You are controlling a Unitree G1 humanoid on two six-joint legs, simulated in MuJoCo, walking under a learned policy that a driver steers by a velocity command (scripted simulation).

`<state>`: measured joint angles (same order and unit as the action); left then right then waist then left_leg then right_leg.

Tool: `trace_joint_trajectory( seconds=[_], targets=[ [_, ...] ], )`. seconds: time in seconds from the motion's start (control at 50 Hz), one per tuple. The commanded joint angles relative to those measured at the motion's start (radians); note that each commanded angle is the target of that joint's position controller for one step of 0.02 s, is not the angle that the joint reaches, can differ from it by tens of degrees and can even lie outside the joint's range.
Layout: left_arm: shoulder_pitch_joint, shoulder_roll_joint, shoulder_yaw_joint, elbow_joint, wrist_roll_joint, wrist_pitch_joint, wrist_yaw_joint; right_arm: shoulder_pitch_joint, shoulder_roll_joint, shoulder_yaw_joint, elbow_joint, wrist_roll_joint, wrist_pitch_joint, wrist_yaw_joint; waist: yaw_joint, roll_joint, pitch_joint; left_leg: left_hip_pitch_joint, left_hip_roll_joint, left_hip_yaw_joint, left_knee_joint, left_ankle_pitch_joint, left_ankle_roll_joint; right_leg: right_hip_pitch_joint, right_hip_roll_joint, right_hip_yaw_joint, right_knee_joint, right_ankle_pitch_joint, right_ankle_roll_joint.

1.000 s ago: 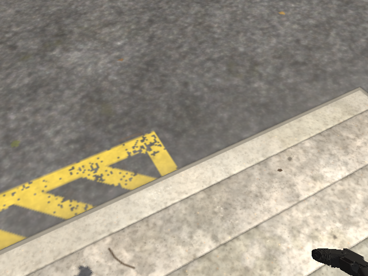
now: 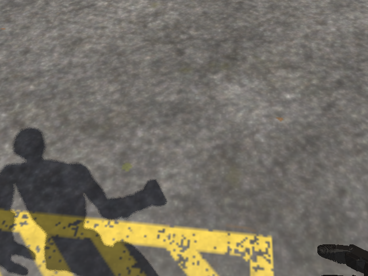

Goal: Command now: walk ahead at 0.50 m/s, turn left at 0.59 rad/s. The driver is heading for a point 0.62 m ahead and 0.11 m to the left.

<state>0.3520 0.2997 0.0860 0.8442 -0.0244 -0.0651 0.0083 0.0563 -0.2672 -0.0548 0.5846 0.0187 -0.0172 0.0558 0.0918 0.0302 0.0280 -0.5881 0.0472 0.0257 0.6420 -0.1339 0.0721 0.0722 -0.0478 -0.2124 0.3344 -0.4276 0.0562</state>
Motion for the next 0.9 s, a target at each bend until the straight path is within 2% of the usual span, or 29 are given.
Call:
trace_joint_trajectory(
  seconds=[0.02,0.04,0.06,0.08,0.1,0.12,0.14,0.16,0.2,0.26,0.3,0.34,0.38,0.46,0.48,0.5,0.52,0.54,0.56,0.58,0.6,0.62,0.64,0.68,0.7,0.74,0.78,0.84,0.9],
  targets=[
    [-0.046,0.182,0.037,-0.069,-0.004,0.000,0.016,0.290,-0.194,-0.093,-0.001,0.001,-0.001,-0.014,-0.224,-0.088,-0.171,0.514,-0.114,0.056,-0.084,0.009,0.092,-0.190,-0.166,0.012,0.439,0.996,-0.105],
    [-0.011,0.079,0.002,-0.110,0.044,-0.008,0.012,0.380,-0.301,-0.115,0.014,0.009,0.003,-0.036,-0.207,0.142,-0.250,0.836,0.128,-0.343,-0.105,0.022,0.197,-0.562,-0.065,0.007,0.807,0.316,-0.049],
    [0.002,0.051,-0.023,-0.157,0.038,-0.045,0.000,0.363,-0.328,-0.105,-0.024,0.007,-0.016,-0.028,-0.169,0.249,-0.433,1.007,0.302,-0.881,-0.298,-0.165,0.371,-0.813,0.091,0.231,1.047,-0.178,-0.026],
    [-0.104,0.140,0.001,-0.171,-0.001,-0.067,-0.012,0.360,-0.240,-0.083,-0.018,-0.002,-0.027,-0.023,-0.217,0.114,-0.366,0.969,0.270,-0.785,-0.336,-0.204,0.307,-0.915,0.029,0.321,1.080,-0.094,-0.041],
    [-0.150,0.134,-0.006,-0.187,-0.011,-0.078,-0.015,0.320,-0.203,-0.070,-0.011,-0.003,-0.035,-0.025,-0.197,0.086,-0.239,0.832,0.232,-0.638,-0.335,-0.146,0.268,-0.929,-0.008,0.300,1.020,-0.007,-0.057],
    [-0.157,0.120,-0.008,-0.177,0.011,-0.081,-0.005,0.251,-0.181,-0.062,-0.018,-0.003,-0.037,-0.027,-0.148,-0.010,-0.166,0.675,0.188,-0.534,-0.336,-0.047,0.232,-0.868,-0.049,0.297,0.935,0.062,-0.056],
    [-0.151,0.130,0.000,-0.172,0.031,-0.073,0.001,0.199,-0.153,-0.051,-0.027,-0.009,-0.038,-0.028,-0.109,-0.004,-0.124,0.555,0.155,-0.460,-0.351,0.070,0.216,-0.796,-0.072,0.298,0.860,0.099,-0.050],
    [-0.137,0.130,0.003,-0.170,0.036,-0.061,-0.001,0.172,-0.144,-0.046,-0.036,-0.018,-0.039,-0.031,-0.081,0.020,-0.109,0.479,0.136,-0.432,-0.374,0.127,0.216,-0.740,-0.079,0.300,0.832,0.121,-0.043],
    [-0.130,0.105,-0.002,-0.165,0.043,-0.042,-0.001,0.169,-0.145,-0.046,-0.024,-0.015,-0.046,-0.039,-0.066,0.021,-0.096,0.400,0.117,-0.383,-0.396,0.216,0.227,-0.706,-0.070,0.281,0.765,0.149,-0.017],
    [-0.229,0.067,-0.017,-0.191,0.048,-0.032,0.000,0.212,-0.170,-0.053,0.008,-0.007,-0.045,-0.059,-0.091,0.016,-0.058,0.345,0.077,-0.318,-0.402,0.237,0.205,-0.716,-0.041,0.269,0.580,0.304,0.012],
    [-0.310,0.046,-0.028,-0.208,0.043,-0.036,-0.007,0.239,-0.173,-0.055,0.025,-0.001,-0.040,-0.066,-0.121,0.036,-0.045,0.324,0.044,-0.292,-0.392,0.172,0.172,-0.672,-0.009,0.267,0.418,0.433,0.013],
    [-0.379,0.043,-0.032,-0.224,0.033,-0.041,-0.017,0.270,-0.180,-0.057,0.041,0.004,-0.036,-0.070,-0.148,0.050,-0.034,0.313,0.037,-0.304,-0.383,0.099,0.153,-0.615,0.024,0.264,0.301,0.504,0.011],
    [-0.419,0.060,-0.028,-0.240,0.022,-0.048,-0.026,0.302,-0.185,-0.059,0.059,0.009,-0.033,-0.070,-0.162,0.058,-0.027,0.340,0.058,-0.354,-0.358,0.051,0.148,-0.586,0.040,0.279,0.242,0.507,0.003],
    [-0.370,0.096,-0.010,-0.233,0.022,-0.062,-0.038,0.317,-0.163,-0.054,0.084,0.003,-0.025,-0.073,-0.138,0.100,-0.032,0.455,0.108,-0.426,-0.259,0.076,0.121,-0.517,0.037,0.276,0.168,0.398,-0.051],
    [-0.310,0.103,-0.002,-0.217,0.025,-0.066,-0.035,0.309,-0.151,-0.050,0.084,0.001,-0.022,-0.072,-0.105,0.105,-0.049,0.460,0.086,-0.419,-0.208,0.148,0.105,-0.433,0.050,0.251,0.129,0.380,-0.075],
    [-0.214,0.130,0.012,-0.199,0.036,-0.070,-0.030,0.306,-0.119,-0.039,0.078,-0.004,-0.024,-0.069,-0.060,0.089,-0.119,0.440,0.035,-0.379,-0.079,0.231,0.075,-0.276,0.021,0.268,0.122,0.380,-0.114],
    [-0.067,0.188,0.026,-0.187,0.049,-0.072,-0.025,0.335,-0.073,-0.020,0.061,-0.020,-0.027,-0.068,-0.016,-0.034,-0.262,0.295,-0.032,-0.307,0.202,0.065,0.034,-0.002,-0.148,0.444,0.157,0.400,-0.192],
    [0.037,0.252,0.048,-0.133,0.043,-0.057,-0.032,0.480,-0.032,-0.005,0.067,0.013,-0.037,-0.068,-0.053,-0.364,-0.365,-0.046,-0.168,-0.196,0.521,-0.400,-0.042,0.281,-0.336,0.901,0.042,0.153,-0.364],
    [0.040,0.163,0.029,-0.137,0.010,-0.054,-0.038,0.435,-0.125,-0.021,0.080,0.021,-0.042,-0.071,-0.022,-0.254,-0.284,-0.182,-0.111,-0.236,0.639,-0.425,-0.048,0.242,-0.344,1.008,-0.039,-0.109,-0.350],
    [-0.013,0.114,0.013,-0.144,0.011,-0.049,-0.034,0.299,-0.170,-0.033,0.059,0.016,-0.042,-0.071,0.000,-0.154,-0.148,-0.217,-0.074,-0.220,0.660,-0.332,-0.045,0.116,-0.303,0.870,-0.056,-0.100,-0.307],
    [-0.066,0.099,0.003,-0.154,0.025,-0.042,-0.032,0.227,-0.158,-0.030,0.040,0.002,-0.042,-0.072,-0.018,-0.088,-0.080,-0.192,-0.037,-0.179,0.633,-0.264,-0.046,-0.006,-0.262,0.752,-0.069,0.009,-0.286],
    [-0.096,0.081,-0.005,-0.150,0.031,-0.038,-0.030,0.193,-0.141,-0.029,0.026,-0.012,-0.047,-0.068,-0.040,-0.080,-0.032,-0.172,-0.005,-0.164,0.574,-0.215,-0.047,-0.094,-0.226,0.677,-0.091,0.109,-0.286],
    [-0.108,0.066,-0.013,-0.148,0.038,-0.040,-0.028,0.202,-0.123,-0.029,0.026,-0.013,-0.049,-0.063,-0.067,-0.108,-0.029,-0.120,0.023,-0.153,0.528,-0.182,-0.047,-0.148,-0.192,0.614,-0.110,0.189,-0.273],
    [-0.102,0.058,-0.016,-0.134,0.030,-0.044,-0.028,0.222,-0.089,-0.022,0.038,-0.009,-0.048,-0.058,-0.084,-0.136,-0.039,-0.078,0.035,-0.121,0.459,-0.166,-0.056,-0.182,-0.161,0.534,-0.136,0.303,-0.276],
    [-0.091,0.072,-0.013,-0.124,0.025,-0.046,-0.027,0.208,-0.078,-0.018,0.034,-0.012,-0.047,-0.058,-0.083,-0.132,-0.035,-0.084,0.040,-0.107,0.417,-0.155,-0.063,-0.191,-0.162,0.505,-0.148,0.358,-0.285],
    [-0.090,0.103,-0.008,-0.108,0.025,-0.042,-0.022,0.151,-0.055,-0.006,0.017,-0.023,-0.047,-0.059,-0.080,-0.110,-0.016,-0.072,0.038,-0.081,0.289,-0.105,-0.085,-0.213,-0.160,0.426,-0.143,0.634,-0.291],
    [-0.086,0.120,-0.005,-0.090,0.023,-0.030,-0.015,0.111,-0.029,0.005,0.016,-0.025,-0.053,-0.056,-0.071,-0.111,-0.036,0.005,0.020,-0.054,0.149,0.001,-0.094,-0.230,-0.128,0.330,-0.114,0.826,-0.263],
    [-0.032,0.131,-0.007,-0.055,0.013,-0.013,-0.009,0.041,-0.036,0.004,0.012,-0.018,-0.055,-0.045,-0.039,-0.124,-0.065,0.099,-0.021,-0.037,0.003,0.163,-0.092,-0.210,-0.111,0.283,-0.081,0.844,-0.234],
    [-0.025,0.138,-0.008,-0.036,0.006,0.001,-0.005,0.005,-0.061,-0.006,-0.003,-0.020,-0.056,-0.034,-0.045,-0.131,-0.069,0.145,-0.037,-0.057,-0.090,0.156,-0.060,-0.163,-0.138,0.311,-0.015,0.797,-0.214]
  ],
)
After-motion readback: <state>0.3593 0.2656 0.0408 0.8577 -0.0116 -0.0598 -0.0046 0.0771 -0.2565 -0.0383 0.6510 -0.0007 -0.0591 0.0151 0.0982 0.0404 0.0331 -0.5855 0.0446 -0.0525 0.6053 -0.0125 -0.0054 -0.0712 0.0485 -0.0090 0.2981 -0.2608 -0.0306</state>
